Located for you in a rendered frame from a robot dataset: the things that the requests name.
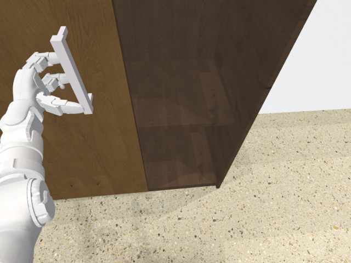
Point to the left robot forearm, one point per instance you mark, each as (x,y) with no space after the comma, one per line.
(21,147)

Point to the robot left upper arm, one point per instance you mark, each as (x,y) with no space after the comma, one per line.
(25,207)

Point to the handle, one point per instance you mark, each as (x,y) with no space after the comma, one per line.
(63,53)

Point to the wardrobe door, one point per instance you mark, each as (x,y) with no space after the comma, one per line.
(88,155)

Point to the left robot hand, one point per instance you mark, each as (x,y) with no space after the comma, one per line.
(29,86)

